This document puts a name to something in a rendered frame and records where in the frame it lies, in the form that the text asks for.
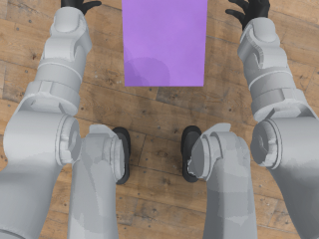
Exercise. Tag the right robot hand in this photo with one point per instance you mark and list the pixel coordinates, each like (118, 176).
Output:
(252, 9)

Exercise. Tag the left robot upper arm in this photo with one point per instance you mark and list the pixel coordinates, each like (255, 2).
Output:
(37, 145)

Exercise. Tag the right robot upper arm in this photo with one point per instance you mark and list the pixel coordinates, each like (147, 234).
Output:
(289, 149)

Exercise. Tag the right robot forearm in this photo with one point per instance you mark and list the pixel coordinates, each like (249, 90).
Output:
(269, 79)

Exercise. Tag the left robot hand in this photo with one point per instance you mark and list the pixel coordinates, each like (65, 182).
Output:
(84, 7)

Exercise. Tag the right robot foot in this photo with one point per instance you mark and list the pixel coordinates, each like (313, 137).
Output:
(188, 138)

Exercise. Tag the carton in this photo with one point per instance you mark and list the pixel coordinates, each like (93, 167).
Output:
(164, 42)

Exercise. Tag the right robot thigh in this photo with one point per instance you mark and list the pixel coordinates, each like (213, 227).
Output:
(230, 206)

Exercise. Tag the left robot forearm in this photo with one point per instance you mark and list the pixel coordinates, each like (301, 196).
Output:
(60, 72)

